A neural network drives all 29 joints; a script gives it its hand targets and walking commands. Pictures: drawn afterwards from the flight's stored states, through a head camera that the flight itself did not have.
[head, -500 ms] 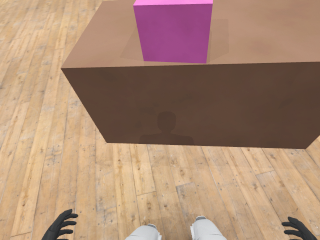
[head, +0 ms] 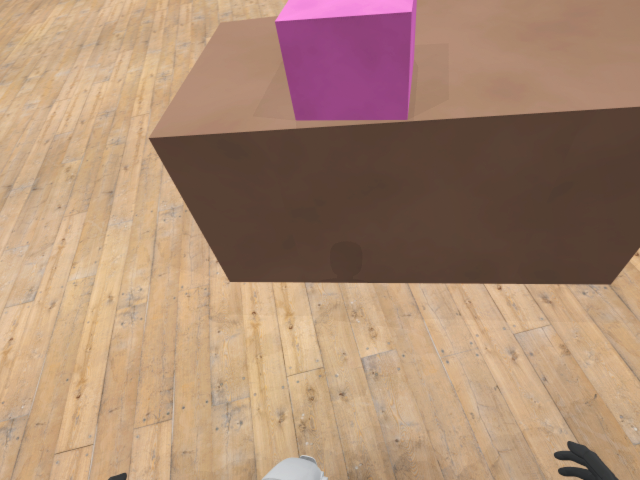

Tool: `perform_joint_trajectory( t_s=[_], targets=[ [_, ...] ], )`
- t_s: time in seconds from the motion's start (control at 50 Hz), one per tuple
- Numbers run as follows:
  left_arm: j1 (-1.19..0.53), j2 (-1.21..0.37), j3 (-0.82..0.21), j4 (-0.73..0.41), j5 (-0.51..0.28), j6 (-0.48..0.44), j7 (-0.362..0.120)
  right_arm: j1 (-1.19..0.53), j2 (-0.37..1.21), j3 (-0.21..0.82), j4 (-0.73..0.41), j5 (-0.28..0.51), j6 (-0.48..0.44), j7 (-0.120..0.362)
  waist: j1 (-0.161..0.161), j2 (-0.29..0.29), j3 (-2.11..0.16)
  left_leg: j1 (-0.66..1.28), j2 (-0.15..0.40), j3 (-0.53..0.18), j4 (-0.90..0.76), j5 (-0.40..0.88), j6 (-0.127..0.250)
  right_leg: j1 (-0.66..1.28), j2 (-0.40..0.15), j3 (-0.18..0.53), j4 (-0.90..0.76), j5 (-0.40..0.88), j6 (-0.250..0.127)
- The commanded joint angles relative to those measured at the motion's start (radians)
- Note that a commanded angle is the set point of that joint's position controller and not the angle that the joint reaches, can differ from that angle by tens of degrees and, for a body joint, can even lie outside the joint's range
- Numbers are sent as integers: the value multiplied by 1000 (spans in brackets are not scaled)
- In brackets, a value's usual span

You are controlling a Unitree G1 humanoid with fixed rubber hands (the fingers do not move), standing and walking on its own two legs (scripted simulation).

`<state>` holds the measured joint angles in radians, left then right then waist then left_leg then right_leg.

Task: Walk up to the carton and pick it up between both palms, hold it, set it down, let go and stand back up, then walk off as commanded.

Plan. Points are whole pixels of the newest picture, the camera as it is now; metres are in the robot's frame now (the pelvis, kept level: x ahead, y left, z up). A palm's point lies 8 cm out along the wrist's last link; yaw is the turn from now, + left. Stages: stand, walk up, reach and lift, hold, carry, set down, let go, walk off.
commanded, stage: walk off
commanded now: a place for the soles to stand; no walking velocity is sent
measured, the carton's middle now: (355, 42) +1.05 -0.03 +0.05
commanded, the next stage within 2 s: stand in 0.84 s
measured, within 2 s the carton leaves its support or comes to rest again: neither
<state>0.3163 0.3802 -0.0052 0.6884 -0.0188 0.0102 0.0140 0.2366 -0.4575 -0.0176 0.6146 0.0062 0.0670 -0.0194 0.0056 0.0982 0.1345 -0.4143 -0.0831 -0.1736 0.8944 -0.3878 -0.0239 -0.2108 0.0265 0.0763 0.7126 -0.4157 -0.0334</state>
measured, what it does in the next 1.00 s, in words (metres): steps on the spot: left foot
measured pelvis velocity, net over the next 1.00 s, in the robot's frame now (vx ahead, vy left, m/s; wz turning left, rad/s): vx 0.02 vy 0.03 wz -0.01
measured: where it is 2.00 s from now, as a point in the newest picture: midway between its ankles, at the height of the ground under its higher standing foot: outside the picture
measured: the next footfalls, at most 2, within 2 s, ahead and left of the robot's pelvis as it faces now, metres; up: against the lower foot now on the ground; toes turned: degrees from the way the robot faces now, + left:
left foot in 0.08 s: +0.11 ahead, +0.16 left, +0.00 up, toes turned -8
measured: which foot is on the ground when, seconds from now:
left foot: up 0.00-0.06, down 0.08-1.00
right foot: down 0.00-1.00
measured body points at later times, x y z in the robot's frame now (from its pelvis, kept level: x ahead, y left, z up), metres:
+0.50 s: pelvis +0.02 +0.03 +0.00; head +0.03 +0.02 +0.45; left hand +0.15 +0.32 -0.08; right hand +0.17 -0.27 -0.08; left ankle +0.07 +0.16 -0.72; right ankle -0.01 -0.10 -0.72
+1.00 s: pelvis +0.02 +0.03 +0.00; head +0.03 +0.03 +0.45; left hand +0.14 +0.33 -0.09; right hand +0.16 -0.27 -0.08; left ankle +0.07 +0.16 -0.72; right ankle -0.01 -0.10 -0.72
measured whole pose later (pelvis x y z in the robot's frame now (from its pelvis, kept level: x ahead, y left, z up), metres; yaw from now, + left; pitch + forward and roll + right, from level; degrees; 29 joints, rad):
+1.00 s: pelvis +0.02 +0.03 +0.00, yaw -1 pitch -3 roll +0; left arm 0.25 0.37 0.00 0.73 -0.02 -0.01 0.01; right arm 0.24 -0.39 -0.02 0.67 0.01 0.00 -0.01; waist 0.02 0.01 0.05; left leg -0.30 -0.05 -0.12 0.62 -0.26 -0.02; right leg -0.17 0.02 0.09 0.62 -0.40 0.01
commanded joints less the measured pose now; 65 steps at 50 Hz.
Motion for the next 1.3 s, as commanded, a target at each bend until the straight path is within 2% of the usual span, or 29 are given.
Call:
perform_joint_trajectory(
  t_s=[0.0,0.02,0.04,0.08,0.1,0.12,0.14,0.16,0.18,0.2,0.22,0.24,0.28,0.34,0.36,0.4,0.46,0.54,0.58,0.8,0.84,0.92,0.94,1.06,1.1,1.16,1.2,1.24,1.28],
  targets=[
    [-19,215,132,-116,39,-28,5,2,-121,-76,1,-30,-72,7,48,-402,-101,98,86,116,-378,30,30,87,-176,271,-311,235,-65],
    [-77,213,130,-118,36,-27,2,56,-118,-86,21,-30,-75,5,16,-393,-129,260,108,117,-474,145,44,-20,-175,247,-283,161,-60],
    [-129,185,117,-118,26,-28,-2,45,-135,-94,32,-39,-80,2,-19,-319,-113,439,149,3,-486,221,71,-203,-133,216,-231,142,-32],
    [-67,142,112,-80,8,-35,-11,88,-184,-105,57,-45,-95,-6,-39,-68,-159,468,370,-424,-547,-9,194,-320,-6,64,68,-31,35],
    [-42,177,141,-80,4,-26,-2,97,-163,-90,44,-42,-93,-1,-35,-75,-142,310,388,-469,-536,-74,274,-195,-16,63,86,-159,47],
    [-27,173,134,-82,0,-30,-3,25,-146,-86,15,-43,-94,6,9,-105,-137,215,355,-398,-506,-44,271,-89,-44,73,-19,-101,39],
    [-14,174,123,-82,0,-49,-2,-18,-136,-79,1,-38,-98,7,31,-129,-167,195,319,-287,-412,118,224,-9,-78,103,-173,1,18],
    [-13,193,112,-61,-1,-63,-5,-91,-115,-82,-7,-30,-88,16,38,-115,-165,106,213,-127,-328,163,139,100,-123,181,-318,129,-8],
    [8,258,123,-69,9,-74,-4,-89,-101,-69,-3,-9,-85,20,39,-182,-172,62,104,10,-217,209,44,128,-213,337,-407,159,-54],
    [-36,277,128,-61,10,-68,0,-91,-114,-79,13,-9,-77,21,17,-147,-140,47,63,64,-206,114,26,89,-257,387,-407,161,-79],
    [-56,280,127,-45,21,-69,-1,-81,-100,-71,38,-8,-72,16,-5,-139,-88,85,82,61,-260,104,24,29,-290,392,-384,212,-94],
    [-74,273,116,-49,21,-67,-3,-67,-103,-75,32,-17,-77,14,-3,-133,-88,157,104,44,-322,181,41,-8,-246,331,-344,226,-93],
    [-133,234,106,-44,3,-60,-2,-59,-123,-70,50,-17,-89,13,-16,-86,-147,302,154,-19,-357,417,80,-27,-136,174,-282,323,-18],
    [-90,209,105,-24,9,-58,2,-61,-118,-58,44,-18,-95,8,1,-169,-173,281,206,-63,-289,520,124,21,-115,173,-241,421,-5],
    [-91,217,104,-16,-2,-56,5,-57,-121,-65,57,-17,-95,5,-2,-124,-176,280,194,-55,-301,512,121,31,-112,169,-228,403,-12],
    [-76,218,106,-23,1,-50,4,-85,-130,-70,49,-20,-88,11,19,-124,-150,200,183,-52,-322,382,106,47,-113,174,-256,323,-10],
    [-98,226,108,-21,4,-52,2,-69,-121,-65,47,-19,-91,13,6,-106,-155,237,195,-57,-353,372,111,1,-109,154,-245,275,-11],
    [-92,217,109,-16,5,-52,2,-95,-115,-59,51,-16,-86,20,16,-148,-105,161,188,-91,-365,216,101,9,-116,177,-330,156,-17],
    [-94,231,103,-18,3,-58,4,-101,-108,-59,51,-18,-89,18,9,-131,-88,191,157,-31,-327,360,71,-11,-157,216,-350,214,-41],
    [-92,218,109,-11,4,-54,1,-82,-125,-64,72,-16,-86,21,4,-95,-107,198,193,-105,-422,150,110,-27,-96,133,-318,142,-9],
    [-170,206,76,0,15,-49,1,-131,-141,-63,36,6,-86,12,8,-122,-73,195,153,-60,-420,258,77,-13,-118,119,-293,220,-16],
    [-122,193,63,24,6,-38,1,-104,-148,-63,45,-4,-91,9,3,-133,-172,291,176,-37,-348,466,91,5,-104,99,-270,328,0],
    [-163,193,65,19,7,-38,5,-112,-141,-66,52,3,-86,4,-4,-96,-179,283,174,-38,-352,517,79,29,-112,100,-257,349,-5],
    [-155,203,66,38,15,-37,9,-138,-122,-56,50,2,-79,6,16,-123,-124,229,178,-48,-371,429,92,25,-119,125,-287,309,-12],
    [-155,208,64,37,6,-29,6,-93,-119,-52,54,10,-82,7,-10,-166,-150,266,150,-37,-374,373,69,-4,-129,134,-304,283,-12],
    [-179,173,47,48,10,-34,5,-148,-131,-60,48,1,-80,8,-4,-103,-141,277,157,-29,-382,375,72,-26,-127,135,-314,259,-11],
    [-170,211,63,57,3,-35,5,-118,-124,-54,61,4,-83,9,8,-147,-133,272,161,-38,-384,377,81,-10,-117,122,-311,246,-7],
    [-173,192,59,45,6,-31,2,-134,-131,-52,42,-1,-84,5,16,-89,-154,272,168,-26,-396,377,79,5,-112,112,-300,230,-3],
    [-177,204,61,66,11,-29,4,-133,-110,-52,52,6,-80,11,0,-97,-134,236,174,-53,-423,303,78,2,-102,90,-296,194,3]
  ],
)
